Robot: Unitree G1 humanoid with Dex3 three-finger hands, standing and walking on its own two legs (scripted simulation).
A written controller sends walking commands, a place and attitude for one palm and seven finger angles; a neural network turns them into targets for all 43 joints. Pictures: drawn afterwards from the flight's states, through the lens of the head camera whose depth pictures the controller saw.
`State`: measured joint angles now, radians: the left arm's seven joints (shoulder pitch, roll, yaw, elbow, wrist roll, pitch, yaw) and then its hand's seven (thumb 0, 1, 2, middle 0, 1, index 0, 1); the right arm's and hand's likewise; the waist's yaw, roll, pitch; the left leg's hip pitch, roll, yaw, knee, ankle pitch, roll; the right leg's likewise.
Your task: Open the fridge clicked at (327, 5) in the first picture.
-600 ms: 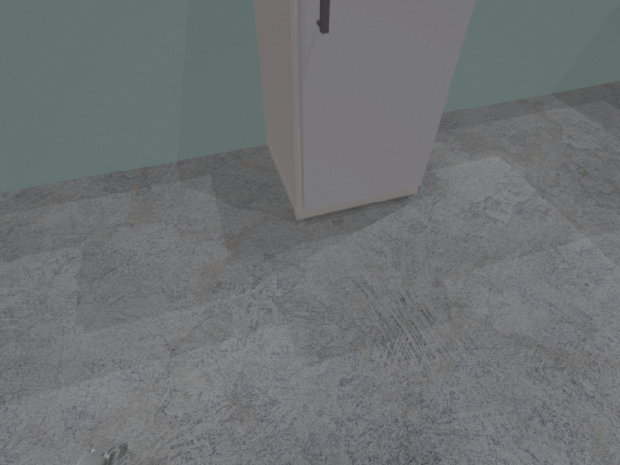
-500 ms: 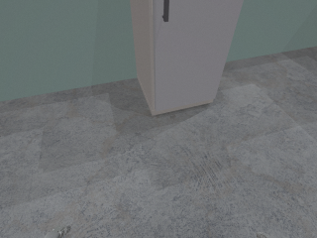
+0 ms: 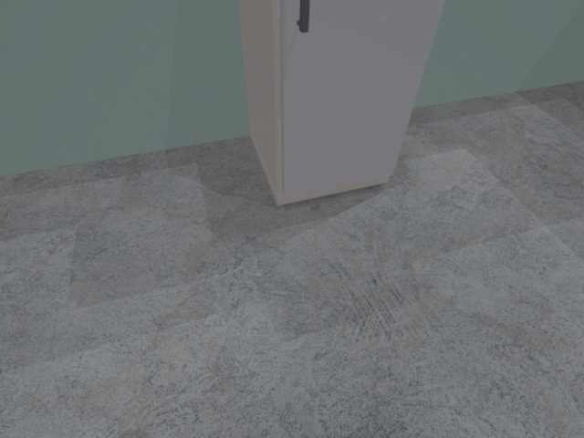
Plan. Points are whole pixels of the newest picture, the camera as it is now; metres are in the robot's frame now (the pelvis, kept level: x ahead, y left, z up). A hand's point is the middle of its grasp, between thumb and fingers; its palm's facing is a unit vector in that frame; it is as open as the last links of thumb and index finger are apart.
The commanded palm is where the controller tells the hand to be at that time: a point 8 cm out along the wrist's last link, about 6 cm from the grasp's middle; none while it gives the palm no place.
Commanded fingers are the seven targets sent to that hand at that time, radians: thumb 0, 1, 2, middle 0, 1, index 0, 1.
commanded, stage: stand and wait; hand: left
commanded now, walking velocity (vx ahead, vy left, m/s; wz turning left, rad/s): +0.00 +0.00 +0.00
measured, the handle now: out of the picture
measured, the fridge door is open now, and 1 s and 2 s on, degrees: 0 0 0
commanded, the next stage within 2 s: look at it before walking up in 0.22 s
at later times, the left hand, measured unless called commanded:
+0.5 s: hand out of the picture +0.07 +0.24 -0.15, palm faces -0.04 -0.94 -0.33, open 7.4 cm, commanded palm none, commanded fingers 0.00 0.90 0.90 -0.20 -0.30 -0.20 -0.30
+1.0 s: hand out of the picture +0.07 +0.24 -0.15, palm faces -0.04 -0.94 -0.33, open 7.4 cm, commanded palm none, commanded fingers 0.00 0.90 0.90 -0.20 -0.30 -0.20 -0.30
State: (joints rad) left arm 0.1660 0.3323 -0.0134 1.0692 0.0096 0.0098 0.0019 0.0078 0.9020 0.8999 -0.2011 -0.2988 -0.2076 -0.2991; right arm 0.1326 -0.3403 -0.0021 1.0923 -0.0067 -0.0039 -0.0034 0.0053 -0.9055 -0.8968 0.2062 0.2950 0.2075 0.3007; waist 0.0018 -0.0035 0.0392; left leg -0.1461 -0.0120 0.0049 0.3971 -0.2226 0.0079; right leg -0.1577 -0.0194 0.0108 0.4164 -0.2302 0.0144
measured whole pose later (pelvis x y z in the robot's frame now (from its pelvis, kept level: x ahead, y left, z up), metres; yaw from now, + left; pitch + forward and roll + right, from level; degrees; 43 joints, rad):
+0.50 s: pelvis -0.01 +0.00 +0.00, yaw +0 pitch -2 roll +0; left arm 0.14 0.33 -0.02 1.07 0.01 0.00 0.00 0.01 0.90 0.90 -0.20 -0.30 -0.21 -0.30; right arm 0.12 -0.33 0.00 1.11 -0.01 -0.01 0.00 0.00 -0.91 -0.90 0.21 0.29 0.21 0.30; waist 0.00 0.00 0.03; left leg -0.14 -0.01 0.01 0.37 -0.20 0.00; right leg -0.16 -0.02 0.01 0.39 -0.21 0.01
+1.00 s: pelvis +0.00 +0.00 +0.00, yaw -1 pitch -2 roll +0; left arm 0.15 0.33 -0.01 1.08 0.01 0.00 0.00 0.01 0.90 0.90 -0.20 -0.30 -0.21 -0.30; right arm 0.11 -0.34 0.00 1.11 0.00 -0.01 0.00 0.00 -0.91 -0.90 0.21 0.29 0.21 0.30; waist 0.00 0.00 0.03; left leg -0.13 0.00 0.01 0.35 -0.20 0.00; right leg -0.14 -0.01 0.02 0.37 -0.20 0.01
